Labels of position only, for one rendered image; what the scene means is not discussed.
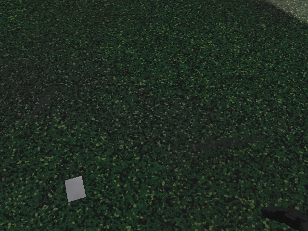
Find robot right hand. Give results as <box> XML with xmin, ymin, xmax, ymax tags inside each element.
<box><xmin>261</xmin><ymin>206</ymin><xmax>308</xmax><ymax>231</ymax></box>

